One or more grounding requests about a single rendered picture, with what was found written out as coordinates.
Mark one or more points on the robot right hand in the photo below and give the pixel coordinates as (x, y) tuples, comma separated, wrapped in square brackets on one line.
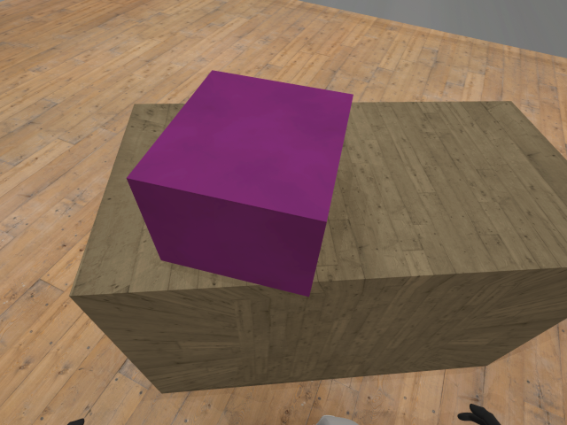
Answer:
[(479, 415)]

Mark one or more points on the pedestal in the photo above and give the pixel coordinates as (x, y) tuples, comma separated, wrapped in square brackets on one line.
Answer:
[(445, 247)]

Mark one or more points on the carton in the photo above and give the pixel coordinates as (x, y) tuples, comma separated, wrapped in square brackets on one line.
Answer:
[(240, 182)]

